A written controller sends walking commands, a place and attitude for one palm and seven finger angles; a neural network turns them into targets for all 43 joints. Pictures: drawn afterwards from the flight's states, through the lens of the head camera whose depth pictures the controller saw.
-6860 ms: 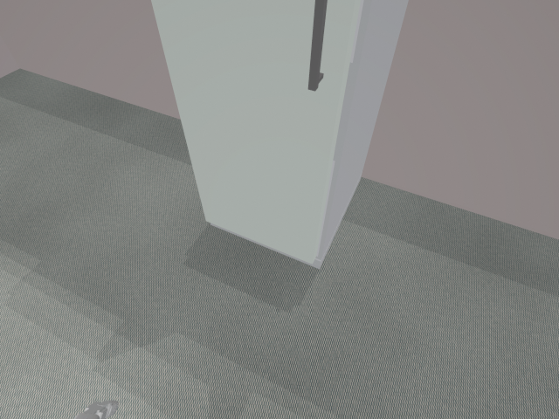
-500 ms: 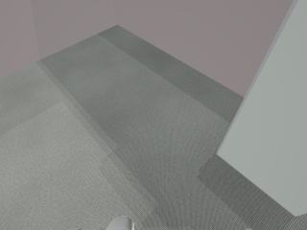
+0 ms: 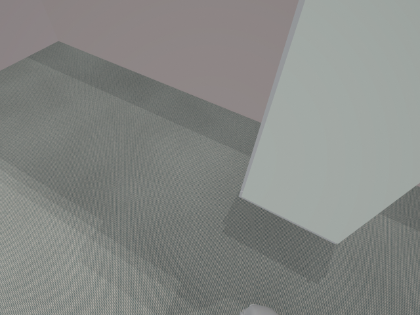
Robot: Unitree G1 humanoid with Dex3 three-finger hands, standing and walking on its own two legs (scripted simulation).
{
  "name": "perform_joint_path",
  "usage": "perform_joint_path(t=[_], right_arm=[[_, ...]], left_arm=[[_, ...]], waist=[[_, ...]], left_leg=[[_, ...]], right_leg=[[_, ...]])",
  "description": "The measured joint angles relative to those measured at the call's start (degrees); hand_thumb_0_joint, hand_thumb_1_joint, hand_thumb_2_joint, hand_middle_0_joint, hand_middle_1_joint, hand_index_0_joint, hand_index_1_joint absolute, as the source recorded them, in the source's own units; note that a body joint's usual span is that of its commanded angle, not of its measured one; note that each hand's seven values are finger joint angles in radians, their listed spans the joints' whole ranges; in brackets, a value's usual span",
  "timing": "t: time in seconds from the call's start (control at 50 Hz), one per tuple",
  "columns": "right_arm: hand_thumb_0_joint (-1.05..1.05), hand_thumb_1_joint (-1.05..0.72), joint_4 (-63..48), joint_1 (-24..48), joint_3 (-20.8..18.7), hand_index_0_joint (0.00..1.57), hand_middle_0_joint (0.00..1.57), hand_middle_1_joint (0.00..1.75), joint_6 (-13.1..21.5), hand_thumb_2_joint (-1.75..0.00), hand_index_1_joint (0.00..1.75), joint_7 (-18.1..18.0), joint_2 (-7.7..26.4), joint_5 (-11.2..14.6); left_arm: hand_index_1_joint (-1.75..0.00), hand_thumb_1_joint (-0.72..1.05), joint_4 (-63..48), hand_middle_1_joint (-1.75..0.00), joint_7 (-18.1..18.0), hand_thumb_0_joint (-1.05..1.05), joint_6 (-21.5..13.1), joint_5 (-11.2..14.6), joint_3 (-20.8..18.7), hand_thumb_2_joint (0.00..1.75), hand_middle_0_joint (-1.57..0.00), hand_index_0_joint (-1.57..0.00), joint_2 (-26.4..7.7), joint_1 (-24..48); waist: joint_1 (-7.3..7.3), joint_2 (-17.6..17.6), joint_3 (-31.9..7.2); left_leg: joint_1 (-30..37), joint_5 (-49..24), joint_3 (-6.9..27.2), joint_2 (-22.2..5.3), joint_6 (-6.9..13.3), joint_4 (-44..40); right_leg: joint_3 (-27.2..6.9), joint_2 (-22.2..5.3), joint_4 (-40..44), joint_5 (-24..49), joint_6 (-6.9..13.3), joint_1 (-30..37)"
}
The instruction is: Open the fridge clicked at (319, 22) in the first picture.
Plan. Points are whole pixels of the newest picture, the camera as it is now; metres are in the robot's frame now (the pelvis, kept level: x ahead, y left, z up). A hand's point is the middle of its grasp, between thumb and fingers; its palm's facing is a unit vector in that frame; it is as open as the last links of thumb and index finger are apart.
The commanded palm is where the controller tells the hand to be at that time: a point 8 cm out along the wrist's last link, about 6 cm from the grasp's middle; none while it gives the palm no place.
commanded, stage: turn to face it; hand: right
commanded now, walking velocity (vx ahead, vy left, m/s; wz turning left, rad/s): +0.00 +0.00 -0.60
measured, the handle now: out of the picture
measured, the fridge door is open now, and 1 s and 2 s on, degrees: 0 0 0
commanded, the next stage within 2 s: take the last steps up to it in 0.66 s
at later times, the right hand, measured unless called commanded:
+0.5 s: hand out of the picture +0.03 -0.28 -0.16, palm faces +0.27 +0.93 -0.25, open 7.4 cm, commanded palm none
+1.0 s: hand out of the picture -0.08 -0.19 -0.15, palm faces +0.47 +0.85 -0.24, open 7.3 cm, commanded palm none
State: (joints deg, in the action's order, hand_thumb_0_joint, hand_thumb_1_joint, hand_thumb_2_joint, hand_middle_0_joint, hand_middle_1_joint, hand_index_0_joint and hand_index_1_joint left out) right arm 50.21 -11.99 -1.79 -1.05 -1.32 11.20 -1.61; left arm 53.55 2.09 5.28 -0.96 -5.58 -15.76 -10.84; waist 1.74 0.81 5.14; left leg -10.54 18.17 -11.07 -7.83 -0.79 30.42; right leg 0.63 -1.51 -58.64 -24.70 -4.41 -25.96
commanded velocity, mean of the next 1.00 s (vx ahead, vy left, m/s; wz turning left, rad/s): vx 0.08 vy -0.03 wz -0.31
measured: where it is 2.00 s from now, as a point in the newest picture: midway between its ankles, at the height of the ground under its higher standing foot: outside the picture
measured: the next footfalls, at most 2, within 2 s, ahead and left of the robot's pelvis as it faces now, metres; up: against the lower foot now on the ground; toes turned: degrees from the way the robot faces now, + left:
right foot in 0.14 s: +0.04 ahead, -0.14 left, +0.00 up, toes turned -11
left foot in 0.66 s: +0.06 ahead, +0.08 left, +0.00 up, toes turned -14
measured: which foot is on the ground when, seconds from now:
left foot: down 0.00-0.14, up 0.16-0.64, down 0.66-1.00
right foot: up 0.00-0.12, down 0.14-0.66, up 0.68-1.00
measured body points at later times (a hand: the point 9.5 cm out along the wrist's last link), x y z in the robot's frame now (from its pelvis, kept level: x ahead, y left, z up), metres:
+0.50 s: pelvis -0.01 -0.05 +0.00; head +0.01 -0.06 +0.45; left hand +0.13 +0.17 -0.13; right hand +0.02 -0.33 -0.14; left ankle +0.03 +0.10 -0.68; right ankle +0.00 -0.14 -0.74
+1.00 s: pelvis -0.01 -0.02 +0.01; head +0.00 +0.00 +0.46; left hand +0.12 +0.21 -0.15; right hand -0.10 -0.24 -0.13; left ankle +0.03 +0.09 -0.74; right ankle -0.09 -0.16 -0.67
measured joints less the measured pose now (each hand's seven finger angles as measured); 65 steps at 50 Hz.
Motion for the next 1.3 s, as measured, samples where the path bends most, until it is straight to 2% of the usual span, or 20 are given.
perform_joint_path(t=[0.08,0.12,0.14,0.16,0.2,0.24,0.3,0.4,0.52,0.6,0.64,0.66,0.72,0.78,0.82,0.94,1.1,1.16,1.22,1.3], right_arm=[[0.01,-0.9,0.91,-1.56,-0.67,0.21,0.2,0.29,-0.43,-0.9,0.3,0.23,1.69,-0.19],[0.01,-0.9,1.35,-2.48,-1.21,0.21,0.2,0.29,-0.79,-0.9,0.3,0.32,2.87,0.0],[0.01,-0.9,1.47,-3.11,-1.57,0.21,0.2,0.29,-1.04,-0.9,0.3,0.4,3.51,0.23],[0.01,-0.9,1.88,-3.18,-1.99,0.21,0.2,0.29,-1.53,-0.9,0.3,0.43,4.34,0.44],[0.01,-0.9,2.95,-2.98,-2.45,0.21,0.2,0.29,-2.98,-0.9,0.3,0.02,5.38,0.54],[0.01,-0.9,3.83,-2.44,-2.77,0.2,0.2,0.29,-3.6,-0.9,0.3,-0.05,5.67,0.67],[0.01,-0.91,3.7,-1.59,-2.81,0.2,0.2,0.29,-3.16,-0.9,0.3,0.41,5.52,0.64],[0.01,-0.91,2.56,-0.02,-2.31,0.2,0.2,0.29,-2.52,-0.9,0.3,0.56,4.39,0.61],[0.01,-0.9,1.81,2.09,-1.75,0.2,0.2,0.29,-2.44,-0.9,0.3,0.3,2.4,0.74],[0.01,-0.9,1.28,3.07,-1.18,0.2,0.2,0.29,-1.88,-0.9,0.3,0.11,0.83,1.02],[0.01,-0.9,0.96,2.95,-0.84,0.2,0.2,0.29,-1.17,-0.9,0.3,0.02,0.14,1.15],[0.0,-0.9,0.77,2.66,-0.65,0.2,0.2,0.29,-0.64,-0.9,0.3,-0.04,-0.04,1.11],[0.0,-0.9,1.25,1.98,-0.02,0.2,0.2,0.29,0.2,-0.9,0.3,-0.17,-1.52,0.62],[0.0,-0.9,1.98,0.5,0.11,0.21,0.2,0.29,0.12,-0.9,0.3,-0.24,-2.35,0.57],[0.0,-0.9,2.9,-0.38,0.06,0.21,0.2,0.29,0.31,-0.9,0.3,-0.23,-2.68,0.53],[0.0,-0.91,5.69,-4.28,-0.38,0.21,0.2,0.29,2.11,-0.9,0.3,0.07,-2.72,0.18],[0.0,-0.9,10.94,-11.24,-1.08,0.21,0.2,0.29,2.49,-0.9,0.3,0.61,-0.83,-0.62],[0.0,-0.9,13.03,-13.82,-1.46,0.21,0.2,0.29,1.6,-0.9,0.3,0.77,0.02,-0.36],[0.01,-0.9,14.97,-14.49,-1.48,0.2,0.2,0.29,-0.32,-0.9,0.3,0.81,0.65,-0.18],[0.01,-0.91,15.29,-12.2,-1.52,0.2,0.2,0.29,-0.79,-0.9,0.3,1.53,0.65,-0.32]], left_arm=[[-0.29,0.91,-0.74,-0.3,0.07,0.01,-0.47,0.28,0.75,0.9,-0.19,-0.2,0.1,2.24],[-0.29,0.91,-1.58,-0.3,0.09,0.01,-1.2,0.29,1.15,0.9,-0.19,-0.2,0.12,2.96],[-0.29,0.91,-2.12,-0.3,0.16,0.01,-1.83,0.21,1.3,0.9,-0.19,-0.2,0.03,3.21],[-0.29,0.91,-2.47,-0.3,0.15,0.01,-2.44,0.17,1.37,0.9,-0.19,-0.2,0.36,3.78],[-0.3,0.91,-3.08,-0.3,-0.18,0.01,-3.47,0.28,1.86,0.9,-0.19,-0.2,0.89,4.37],[-0.3,0.91,-3.53,-0.3,-0.87,0.01,-3.92,0.18,2.2,0.9,-0.2,-0.2,1.31,4.2],[-0.3,0.91,-3.32,-0.3,-1.45,0.01,-3.97,0.08,2.7,0.9,-0.2,-0.2,1.9,3.71],[-0.3,0.91,-2.54,-0.3,-1.57,0.01,-3.9,0.13,3.22,0.9,-0.2,-0.21,3.18,2.12],[-0.3,0.91,-1.26,-0.3,-1.57,0.01,-3.49,-0.15,3.2,0.9,-0.2,-0.21,4.62,-0.31],[-0.3,0.91,-0.03,-0.3,-1.66,0.01,-3.01,-0.35,2.91,0.9,-0.2,-0.21,4.78,-1.94],[-0.3,0.91,0.63,-0.3,-1.67,0.01,-2.76,-0.21,2.65,0.9,-0.2,-0.21,4.64,-2.79],[-0.3,0.91,0.91,-0.3,-1.63,0.01,-2.72,0.01,2.48,0.9,-0.2,-0.21,4.6,-3.31],[-0.3,0.91,2.09,-0.3,-1.68,0.01,-1.8,0.18,1.57,0.9,-0.2,-0.21,3.81,-3.76],[-0.3,0.91,3.05,-0.3,-1.35,0.01,-0.88,-0.06,0.86,0.9,-0.2,-0.21,3.11,-4.04],[-0.3,0.91,3.55,-0.3,-1.22,0.01,-0.94,-0.23,0.66,0.9,-0.2,-0.2,2.66,-4.26],[-0.3,0.91,5.38,-0.3,-0.47,0.01,-1.1,-0.77,0.65,0.9,-0.19,-0.2,1.87,-5.07],[-0.29,0.91,4.35,-0.3,0.35,0.01,-2.4,-0.34,1.51,0.9,-0.19,-0.2,2.26,-1.25],[-0.29,0.91,2.72,-0.3,0.16,0.01,-4.38,-0.09,2.23,0.9,-0.19,-0.2,2.64,0.01],[-0.29,0.91,1.95,-0.3,-0.86,0.01,-6.54,-0.26,2.83,0.9,-0.19,-0.2,4.2,0.9],[-0.3,0.92,2.68,-0.3,-2.25,0.0,-7.63,0.06,3.68,0.9,-0.2,-0.2,6.44,-1.89]], waist=[[-1.55,-1.49,0.92],[-2.03,-2.24,0.94],[-2.28,-2.62,0.67],[-2.66,-3.66,0.94],[-3.15,-4.23,1.13],[-2.92,-3.77,0.85],[-2.76,-3.11,0.37],[-2.21,-2.23,-0.78],[-0.75,-1.16,-1.74],[0.23,0.02,-2.08],[0.29,0.49,-2.46],[0.18,0.46,-2.78],[0.25,2.16,-2.49],[0.05,2.19,-2.58],[0.01,2.14,-2.55],[-1.56,1.05,-3.57],[-5.1,-1.57,-4.08],[-5.81,-1.94,-4.56],[-5.47,-2.95,-4.12],[-4.05,-2.72,-4.41]], left_leg=[[-0.56,1.34,-2.57,-2.17,-1.39,2.45],[-1.35,2.79,-3.92,-3.41,-2.48,5.15],[-2.64,3.85,-4.1,-4.18,-2.93,7.95],[-4.71,7.48,-2.26,-4.62,-3.43,12.68],[-9.31,13.34,2.64,-2.66,-3.82,23.23],[-12.87,12.55,5.29,-0.67,-3.96,30.62],[-15.91,8.06,7.16,0.63,-4.19,33.88],[-16.71,4.55,8.93,1.75,-4.59,30.68],[-13.92,5.81,9.62,3.43,-4.23,23.48],[-9.67,5.83,9.45,5.16,-3.23,14.77],[-6.19,1.98,9.03,5.87,-2.76,7.28],[-4.1,-0.58,8.9,5.9,-1.99,2.53],[-3.67,-1.01,7.09,6.25,1.87,2.22],[-2.39,-1.67,5.95,5.53,2.54,0.25],[-1.47,-2.47,5.19,5.17,2.51,-1.29],[0.93,-3.8,2.69,3.62,1.87,-5.08],[3.04,-4.03,0.96,0.64,-0.85,-7.38],[2.19,-1.48,1.09,-0.2,-2.27,-3.64],[-3.43,8.12,4.72,-0.05,-0.75,11.32],[-12.92,4.03,6.02,1.37,0.37,28.79]], right_leg=[[2.55,-0.32,11.39,-0.39,0.82,4.32],[4.07,0.05,19.3,3.48,1.54,7.56],[4.41,0.39,22.92,7.27,3.39,8.87],[4.57,1.15,22.14,7.68,5.35,8.3],[4.19,1.54,20.59,6.08,7.07,7.7],[3.09,1.76,22.04,6.24,7.51,8.35],[1.61,2.47,26.19,8.8,7.64,10.1],[-0.53,3.86,30.78,11.75,8.27,11.97],[-2.78,5.1,31.84,12.98,7.94,12.04],[-4.32,5.57,30.84,13.08,7.05,10.85],[-4.91,5.91,29.51,12.75,6.33,9.71],[-5.07,6.27,28.17,12.25,5.87,8.78],[-5.41,6.11,16.61,1.95,4.45,4.52],[-4.06,5.23,1.71,0.41,3.45,0.34],[-3.38,3.76,-3.13,2.24,2.68,-0.52],[-1.44,-0.52,-1.49,4.99,1.38,1.42],[2.59,-1.71,16.5,3.15,2.92,6.35],[4.75,-1.22,28.01,5.35,3.57,11.78],[6.22,-0.36,27.01,8.19,5.8,12.8],[7.09,0.67,31.67,7.82,6.91,17.67]])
